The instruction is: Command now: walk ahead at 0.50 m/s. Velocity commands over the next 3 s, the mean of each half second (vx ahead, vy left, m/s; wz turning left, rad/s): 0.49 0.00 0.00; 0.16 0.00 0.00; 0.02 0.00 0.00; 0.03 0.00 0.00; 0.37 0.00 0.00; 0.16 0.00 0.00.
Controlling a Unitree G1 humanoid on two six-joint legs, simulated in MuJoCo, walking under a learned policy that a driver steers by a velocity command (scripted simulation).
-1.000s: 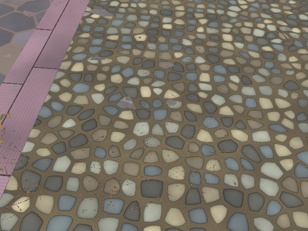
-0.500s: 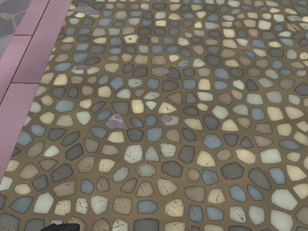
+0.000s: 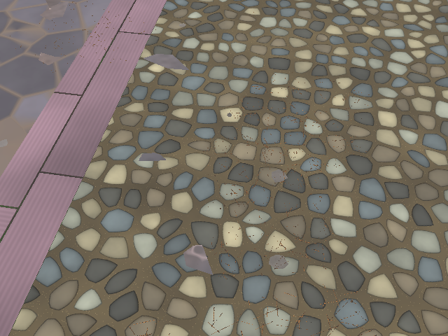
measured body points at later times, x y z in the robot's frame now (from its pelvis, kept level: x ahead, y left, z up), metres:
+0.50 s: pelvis +0.28 +0.01 +0.01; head +0.30 +0.02 +0.46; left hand +0.48 +0.24 -0.10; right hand +0.24 -0.25 -0.13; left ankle +0.15 +0.12 -0.73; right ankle +0.47 -0.13 -0.69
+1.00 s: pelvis +0.43 -0.02 +0.01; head +0.43 -0.01 +0.46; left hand +0.53 +0.22 -0.13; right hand +0.50 -0.28 -0.13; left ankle +0.45 +0.12 -0.73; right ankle +0.47 -0.11 -0.73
